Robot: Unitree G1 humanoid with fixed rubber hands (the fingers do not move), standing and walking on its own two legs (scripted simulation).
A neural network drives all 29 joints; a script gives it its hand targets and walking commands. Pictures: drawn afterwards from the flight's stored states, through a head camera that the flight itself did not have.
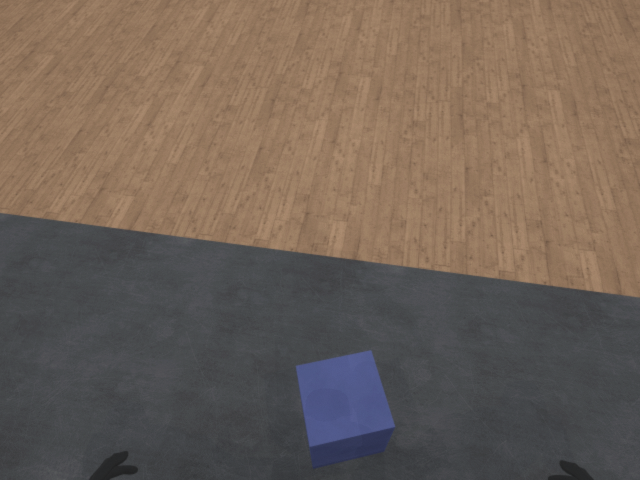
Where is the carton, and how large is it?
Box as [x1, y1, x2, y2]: [296, 350, 394, 468]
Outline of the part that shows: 370,350 296,366 313,468 383,451 394,428 394,424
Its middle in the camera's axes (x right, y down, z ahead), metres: +0.06 +0.48 +1.08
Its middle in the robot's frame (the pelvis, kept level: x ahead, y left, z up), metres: +0.40 -0.02 -0.66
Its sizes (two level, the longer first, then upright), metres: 0.210 0.200 0.250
